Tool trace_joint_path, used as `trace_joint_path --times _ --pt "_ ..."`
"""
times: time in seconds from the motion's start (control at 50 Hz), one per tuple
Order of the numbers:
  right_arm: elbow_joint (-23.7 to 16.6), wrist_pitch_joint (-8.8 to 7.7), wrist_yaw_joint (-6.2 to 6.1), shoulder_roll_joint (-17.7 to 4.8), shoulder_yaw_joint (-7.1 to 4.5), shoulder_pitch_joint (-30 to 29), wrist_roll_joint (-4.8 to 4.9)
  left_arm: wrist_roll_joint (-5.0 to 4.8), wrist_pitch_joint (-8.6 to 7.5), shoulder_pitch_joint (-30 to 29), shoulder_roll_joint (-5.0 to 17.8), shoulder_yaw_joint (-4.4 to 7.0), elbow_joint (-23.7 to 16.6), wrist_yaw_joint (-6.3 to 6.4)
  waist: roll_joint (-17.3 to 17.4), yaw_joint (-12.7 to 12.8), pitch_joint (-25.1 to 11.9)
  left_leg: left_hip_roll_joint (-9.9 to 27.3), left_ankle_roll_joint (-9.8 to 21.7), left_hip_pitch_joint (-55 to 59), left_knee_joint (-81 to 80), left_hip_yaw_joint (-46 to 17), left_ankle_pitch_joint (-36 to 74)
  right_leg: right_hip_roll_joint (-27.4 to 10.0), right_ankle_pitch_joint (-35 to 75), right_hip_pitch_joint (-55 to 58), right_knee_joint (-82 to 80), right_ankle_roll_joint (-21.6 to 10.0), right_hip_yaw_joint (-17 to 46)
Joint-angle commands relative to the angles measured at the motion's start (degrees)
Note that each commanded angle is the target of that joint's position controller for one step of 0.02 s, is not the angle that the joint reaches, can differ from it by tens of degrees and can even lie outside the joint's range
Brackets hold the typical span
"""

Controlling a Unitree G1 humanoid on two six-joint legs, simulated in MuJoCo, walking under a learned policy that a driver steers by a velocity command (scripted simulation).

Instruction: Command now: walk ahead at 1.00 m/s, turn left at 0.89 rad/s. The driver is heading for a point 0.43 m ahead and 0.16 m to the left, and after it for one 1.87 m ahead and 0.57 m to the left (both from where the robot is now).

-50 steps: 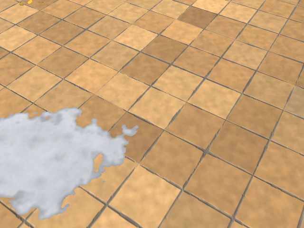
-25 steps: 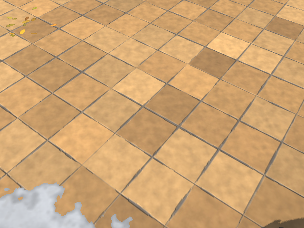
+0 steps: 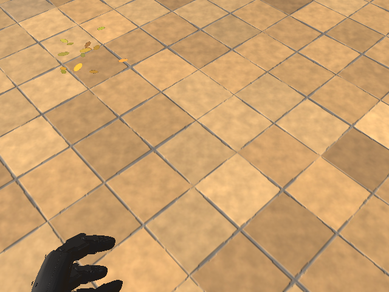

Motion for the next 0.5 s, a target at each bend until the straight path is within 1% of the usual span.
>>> trace_joint_path --times 0.02,0.04,0.06,0.08,0.1,0.12,0.14,0.16,0.18,0.2,0.22,0.24,0.26,0.28,0.3,0.32,0.34,0.36,0.38,0.4,0.42,0.44,0.46,0.48,0.5 --pt "-4.2 -1.08 -0.29 -10.4 -2.59 -3.2 0.61 -0.95 -0.55 -3.9 5.4 1.25 -4.9 0.25 2.6 2.4 1.9 11.8 3.4 -14.1 -3.6 -10.0 36.3 5.1 7.9 18.2 -7.4 -1.2 -4.1" --pt "-4.4 -0.96 -0.62 -11.0 -2.74 -3.8 0.58 -0.90 -0.57 -1.9 6.3 1.64 -4.6 0.62 2.7 3.6 0.3 11.7 2.0 -11.9 0.2 -10.1 42.5 6.3 6.2 22.3 -9.9 -1.9 -3.8" --pt "-4.5 -0.91 -0.85 -12.5 -3.08 -4.0 0.37 -0.95 -0.64 2.5 8.4 2.51 -3.4 1.27 2.8 5.5 -3.5 11.4 0.5 -9.9 6.7 -10.1 50.8 8.0 2.6 28.6 -10.2 -2.4 -3.5" --pt "-4.9 -0.92 -0.76 -14.7 -3.54 -5.6 -0.17 -1.29 -0.89 11.1 11.1 3.81 -1.4 2.16 3.0 10.3 -8.7 11.0 -0.8 -10.5 17.8 -10.0 53.9 8.2 -2.0 38.3 -9.2 -2.9 -3.0" --pt "-5.7 -1.25 -0.46 -14.8 -3.54 -9.2 -0.80 -1.28 -0.91 23.4 13.7 5.21 1.6 3.35 3.1 17.4 -13.8 8.9 -1.7 -16.5 31.9 -8.9 50.1 5.1 -7.2 51.0 -7.8 -3.4 -1.8" --pt "-7.6 -1.77 -0.49 -6.5 -1.45 -9.9 -1.26 0.50 -1.10 34.7 17.3 6.60 3.5 4.56 -5.4 19.8 -21.0 5.3 -1.5 -25.7 52.7 -4.8 18.6 -7.9 -26.8 63.4 -7.6 -4.9 11.1" --pt "-11.3 -1.38 -0.84 -0.5 0.68 -0.8 2.28 1.85 -0.95 28.7 21.3 7.37 2.6 3.85 -25.2 10.5 -28.8 0.8 -3.3 -40.4 67.9 2.2 -12.3 -24.5 -35.4 70.9 -21.0 -11.5 46.0" --pt "-9.3 -0.28 -1.67 -6.3 0.48 -4.9 0.17 1.00 -0.40 22.3 15.0 7.33 1.3 3.30 -14.6 11.0 -21.5 7.1 -2.2 -46.4 69.9 4.0 -5.1 -20.9 -46.3 62.8 -24.0 -12.5 46.7" --pt "-9.4 0.35 -1.06 -7.9 -0.02 -11.0 -1.00 0.58 -0.31 18.7 9.1 5.87 1.3 3.10 -6.6 11.5 -12.3 9.9 -2.5 -46.7 66.8 5.5 0.2 -17.0 -41.5 53.8 -24.0 -11.6 34.1" --pt "-9.7 0.87 -0.26 -7.4 -0.09 -13.7 -1.47 0.83 -0.32 18.4 6.9 5.37 2.8 2.87 -1.1 10.9 -6.9 11.6 -2.8 -45.6 64.7 6.4 1.7 -14.8 -30.4 46.9 -24.4 -10.9 25.4" --pt "-10.8 1.48 0.71 -6.0 0.06 -16.8 -2.23 0.78 -0.56 20.2 6.2 5.04 4.9 2.98 -0.3 10.4 -3.7 13.3 -2.8 -45.1 63.0 6.4 1.7 -12.2 -22.6 42.6 -25.3 -9.6 17.7" --pt "-11.9 2.42 1.54 -3.9 0.54 -16.6 -2.29 0.50 -1.05 21.7 5.3 4.73 6.8 2.77 -3.0 8.8 -2.0 14.2 -3.1 -44.7 62.3 6.8 1.4 -11.8 -18.3 39.6 -25.9 -8.9 13.0" --pt "-13.3 3.21 1.96 -2.2 1.11 -18.6 -2.27 -0.36 -1.65 23.2 4.1 4.50 8.6 2.17 -3.7 8.2 -0.6 15.4 -3.0 -45.8 61.8 7.2 1.3 -11.2 -13.7 38.6 -26.9 -7.9 9.1" --pt "-15.0 3.79 2.37 -1.0 1.60 -20.7 -2.29 -1.19 -2.19 23.8 3.6 4.38 9.7 1.68 -4.0 7.5 0.2 16.3 -3.0 -47.7 61.0 7.6 1.8 -11.2 -9.3 38.0 -27.9 -7.2 5.4" --pt "-16.6 4.09 2.79 -0.7 1.99 -22.9 -2.39 -1.57 -2.60 23.4 3.6 4.38 10.1 1.34 -3.7 6.9 0.9 16.5 -3.1 -48.5 59.7 8.6 3.8 -10.8 -4.6 37.0 -29.0 -6.6 1.4" --pt "-18.3 4.10 3.26 -0.6 2.36 -25.0 -2.48 -1.65 -3.01 22.6 4.0 4.42 10.3 1.22 -4.0 6.1 1.5 16.6 -3.1 -48.2 57.1 9.5 7.1 -9.9 0.4 35.5 -30.0 -6.1 -2.8" --pt "-18.9 4.10 3.60 -0.5 2.58 -26.3 -2.25 -1.62 -3.16 21.8 3.9 4.44 10.7 1.22 -3.8 5.6 1.7 16.0 -3.1 -47.2 54.9 10.8 10.6 -7.3 3.3 34.4 -30.9 -5.3 -8.0" --pt "-20.8 4.02 4.01 -0.5 3.02 -27.8 -1.97 -1.37 -3.65 20.8 5.6 4.63 10.4 1.22 -5.1 4.5 3.3 16.8 -3.0 -46.1 49.2 11.2 13.6 -8.3 6.9 32.3 -31.7 -5.5 -10.1" --pt "-21.3 4.02 4.42 -1.5 3.06 -30.2 -1.95 -1.43 -3.78 20.6 5.8 4.71 10.8 1.27 -2.8 4.6 4.9 15.9 -2.7 -44.6 44.0 13.9 16.1 -6.8 10.0 32.2 -33.2 -4.9 -13.4" --pt "-21.9 3.96 4.83 -1.5 3.30 -32.7 -2.17 -1.47 -3.84 21.7 6.6 4.87 11.4 1.39 -1.5 5.2 6.3 14.8 -2.0 -42.1 38.3 16.8 18.2 -5.7 12.5 32.0 -34.4 -4.3 -16.3" --pt "-22.0 3.83 5.12 -1.6 3.42 -34.7 -2.13 -1.39 -3.73 23.3 7.7 5.10 11.9 1.59 -0.6 6.0 6.8 13.1 -1.1 -39.5 34.2 19.8 19.3 -4.8 17.7 33.4 -34.6 -3.9 -18.3" --pt "-21.2 3.86 5.20 -1.9 3.30 -33.7 -1.60 -1.24 -3.66 24.5 8.7 5.23 11.9 1.94 -1.0 5.8 4.4 10.2 0.0 -35.2 32.9 21.9 20.2 -4.2 33.9 36.2 -32.3 -3.1 -20.2" --pt "-21.2 3.61 5.03 -2.2 3.21 -32.7 -1.95 -1.43 -3.36 26.0 11.4 5.65 11.8 2.21 -2.9 4.5 4.1 8.9 0.8 -33.5 31.2 23.3 17.8 -5.9 47.8 39.0 -27.1 -2.6 -20.5" --pt "-20.2 3.53 4.60 -3.6 2.81 -30.1 -2.06 -1.49 -2.55 26.6 13.1 6.12 11.8 2.78 -4.3 2.6 2.1 6.8 1.7 -30.6 30.3 24.2 14.4 -7.1 58.1 42.2 -21.7 -2.3 -20.3" --pt "-18.4 3.32 3.92 -5.1 2.05 -24.3 -2.23 -1.47 -1.48 26.0 14.5 6.52 11.5 3.11 -5.1 -0.9 -1.2 5.4 2.8 -23.6 29.5 23.4 12.4 -8.1 61.4 42.6 -13.1 -2.6 -19.9"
